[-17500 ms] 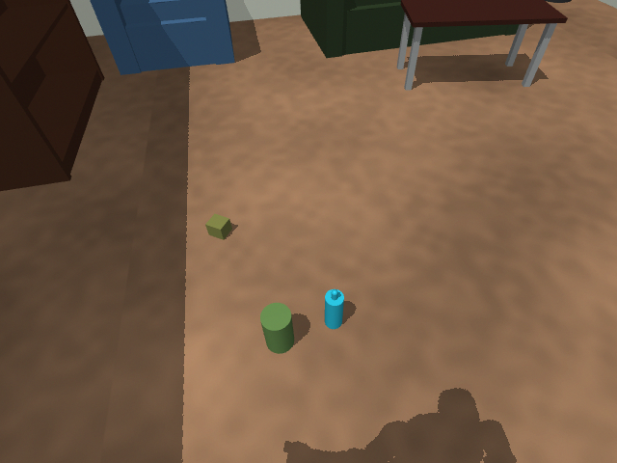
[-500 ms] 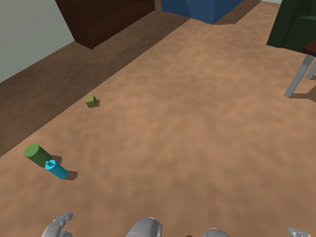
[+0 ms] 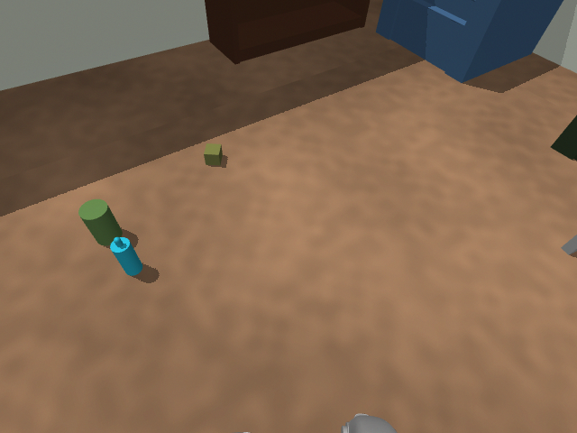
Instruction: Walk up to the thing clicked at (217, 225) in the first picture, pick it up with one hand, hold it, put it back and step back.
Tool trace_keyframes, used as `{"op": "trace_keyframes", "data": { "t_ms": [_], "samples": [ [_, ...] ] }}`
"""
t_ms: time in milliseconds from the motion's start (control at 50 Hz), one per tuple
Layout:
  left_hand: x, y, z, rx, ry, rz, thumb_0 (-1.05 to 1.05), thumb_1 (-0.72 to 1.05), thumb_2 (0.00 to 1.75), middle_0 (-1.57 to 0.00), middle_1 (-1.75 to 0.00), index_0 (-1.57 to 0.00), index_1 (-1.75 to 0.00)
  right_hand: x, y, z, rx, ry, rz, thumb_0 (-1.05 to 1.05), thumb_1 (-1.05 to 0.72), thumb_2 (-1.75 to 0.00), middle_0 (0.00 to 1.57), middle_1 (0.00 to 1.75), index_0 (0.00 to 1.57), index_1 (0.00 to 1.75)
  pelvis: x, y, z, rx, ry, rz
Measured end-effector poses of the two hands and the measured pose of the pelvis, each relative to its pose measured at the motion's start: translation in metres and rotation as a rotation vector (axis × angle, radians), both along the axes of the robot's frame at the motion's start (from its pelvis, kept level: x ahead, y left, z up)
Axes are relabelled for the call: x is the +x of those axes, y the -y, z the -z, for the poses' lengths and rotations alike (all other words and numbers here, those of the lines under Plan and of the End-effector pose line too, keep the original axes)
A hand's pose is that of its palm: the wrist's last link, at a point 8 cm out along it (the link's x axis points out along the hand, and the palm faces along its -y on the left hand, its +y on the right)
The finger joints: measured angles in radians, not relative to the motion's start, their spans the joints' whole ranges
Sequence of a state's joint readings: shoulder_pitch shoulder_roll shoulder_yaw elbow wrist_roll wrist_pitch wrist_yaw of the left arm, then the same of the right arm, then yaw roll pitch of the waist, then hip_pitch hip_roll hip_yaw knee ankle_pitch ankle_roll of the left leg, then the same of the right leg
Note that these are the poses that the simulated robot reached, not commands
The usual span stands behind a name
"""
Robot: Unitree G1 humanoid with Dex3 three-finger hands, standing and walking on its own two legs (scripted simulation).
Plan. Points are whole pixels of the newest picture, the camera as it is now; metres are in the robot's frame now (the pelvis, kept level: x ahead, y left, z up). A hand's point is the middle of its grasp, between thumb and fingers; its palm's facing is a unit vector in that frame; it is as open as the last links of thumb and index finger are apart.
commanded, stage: walk up
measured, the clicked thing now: (213, 154) +1.40 +0.37 -0.72
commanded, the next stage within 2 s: stand in 0.94 s
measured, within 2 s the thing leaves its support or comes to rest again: neither
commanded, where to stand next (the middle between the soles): +0.07 -0.04 m, yaw +5 degrees
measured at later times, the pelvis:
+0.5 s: pelvis +0.00 -0.01 +0.00, yaw +7 degrees
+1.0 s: pelvis +0.01 -0.02 +0.02, yaw +8 degrees
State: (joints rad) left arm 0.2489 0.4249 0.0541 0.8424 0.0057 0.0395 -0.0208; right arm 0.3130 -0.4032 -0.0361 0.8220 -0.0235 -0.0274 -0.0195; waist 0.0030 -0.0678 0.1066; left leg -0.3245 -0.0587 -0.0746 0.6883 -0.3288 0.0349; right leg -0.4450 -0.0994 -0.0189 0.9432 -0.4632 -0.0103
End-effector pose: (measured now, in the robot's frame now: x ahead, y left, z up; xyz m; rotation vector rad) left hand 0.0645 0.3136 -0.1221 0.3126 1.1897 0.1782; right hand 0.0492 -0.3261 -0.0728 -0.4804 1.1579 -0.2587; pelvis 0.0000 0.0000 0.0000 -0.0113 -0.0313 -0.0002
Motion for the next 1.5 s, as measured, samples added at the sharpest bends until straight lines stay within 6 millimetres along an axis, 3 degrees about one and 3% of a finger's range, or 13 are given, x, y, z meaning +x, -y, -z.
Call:
{"op": "trace_keyframes", "data": {
  "t_ms": [180, 300, 440, 580, 1020, 1240, 1500],
  "samples": [
    [-0.023, 0.016, -0.01, 0.05, 0.013, -0.047, 0.0, 0.9, 0.9, -0.21, -0.3, -0.2, -0.3, 0.058, -0.004, 0.033, 0.086, 0.068, -0.076, 0.0, -0.9, -0.89, 0.21, 0.3, 0.21, 0.3, -0.006, 0.015, 0.008, -0.019, 0.007, -0.054],
    [-0.032, 0.007, -0.022, 0.072, 0.049, -0.084, 0.0, 0.9, 0.9, -0.21, -0.3, -0.2, -0.3, 0.076, -0.021, 0.038, 0.138, 0.091, -0.139, 0.0, -0.9, -0.89, 0.21, 0.3, 0.21, 0.3, -0.007, 0.01, 0.006, 0.022, 0.016, -0.1],
    [-0.032, -0.002, -0.019, 0.057, 0.045, -0.117, 0.0, 0.9, 0.9, -0.21, -0.3, -0.2, -0.3, 0.069, -0.031, 0.033, 0.143, 0.063, -0.138, 0.0, -0.9, -0.89, 0.21, 0.3, 0.21, 0.3, -0.005, 0.007, 0.002, 0.019, 0.019, -0.111],
    [-0.035, 0.008, -0.015, 0.017, 0.013, -0.123, 0.0, 0.9, 0.9, -0.21, -0.3, -0.2, -0.3, 0.07, -0.028, 0.022, 0.127, 0.01, -0.134, 0.0, -0.9, -0.89, 0.21, 0.3, 0.21, 0.3, -0.001, 0.009, -0.009, 0.005, 0.005, -0.125],
    [-0.02, 0.021, -0.026, 0.012, -0.009, -0.16, 0.0, 0.9, 0.9, -0.21, -0.3, -0.2, -0.3, 0.105, -0.031, 0.014, 0.155, 0.014, -0.13, 0.0, -0.91, -0.89, 0.21, 0.3, 0.21, 0.3, 0.01, 0.019, -0.023, 0.006, 0.011, -0.137],
    [-0.023, 0.031, -0.027, 0.012, -0.063, -0.148, 0.0, 0.9, 0.9, -0.21, -0.3, -0.2, -0.3, 0.087, -0.022, 0.02, 0.166, -0.05, -0.085, 0.0, -0.91, -0.89, 0.21, 0.3, 0.21, 0.3, 0.012, 0.025, -0.026, 0.009, 0.002, -0.119],
    [-0.01, 0.04, -0.028, 0.005, -0.039, -0.127, 0.0, 0.9, 0.9, -0.21, -0.3, -0.2, -0.3, 0.072, -0.01, 0.019, 0.158, -0.071, -0.048, 0.0, -0.91, -0.89, 0.21, 0.3, 0.21, 0.3, 0.013, 0.031, -0.027, 0.011, 0.003, -0.11]
  ]
}}
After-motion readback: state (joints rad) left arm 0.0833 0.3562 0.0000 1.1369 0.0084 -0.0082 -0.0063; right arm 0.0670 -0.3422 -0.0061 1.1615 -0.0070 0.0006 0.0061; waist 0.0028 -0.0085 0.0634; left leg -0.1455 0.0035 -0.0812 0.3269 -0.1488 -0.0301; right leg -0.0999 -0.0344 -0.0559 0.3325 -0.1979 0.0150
